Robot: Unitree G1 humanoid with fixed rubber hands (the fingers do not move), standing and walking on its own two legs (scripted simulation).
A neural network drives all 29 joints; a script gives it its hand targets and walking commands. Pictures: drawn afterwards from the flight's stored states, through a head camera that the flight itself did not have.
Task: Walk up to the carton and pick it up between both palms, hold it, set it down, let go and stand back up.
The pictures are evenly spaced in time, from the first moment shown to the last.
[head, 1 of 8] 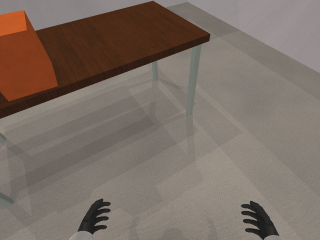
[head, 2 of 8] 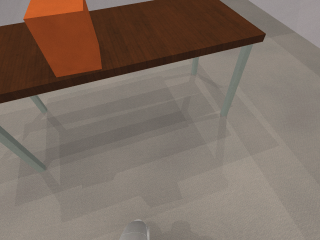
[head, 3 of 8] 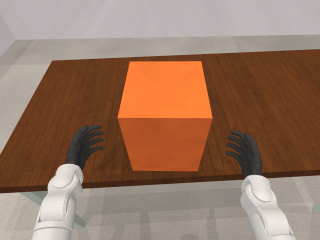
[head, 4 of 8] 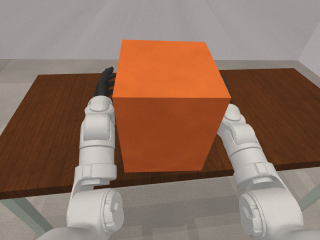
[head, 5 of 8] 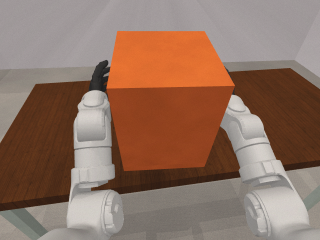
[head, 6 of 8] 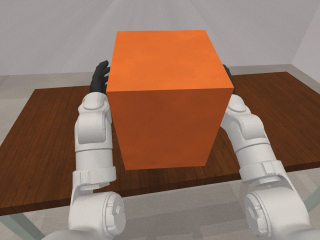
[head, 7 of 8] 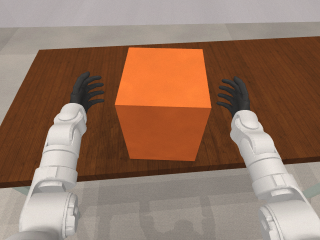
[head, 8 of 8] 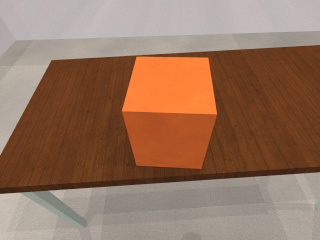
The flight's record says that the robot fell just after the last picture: no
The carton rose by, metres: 0.17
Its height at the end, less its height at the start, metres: +0.00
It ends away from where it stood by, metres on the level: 0.01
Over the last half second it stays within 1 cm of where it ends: yes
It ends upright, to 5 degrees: yes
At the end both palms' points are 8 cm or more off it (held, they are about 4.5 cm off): yes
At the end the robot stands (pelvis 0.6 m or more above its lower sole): yes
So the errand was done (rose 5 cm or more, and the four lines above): yes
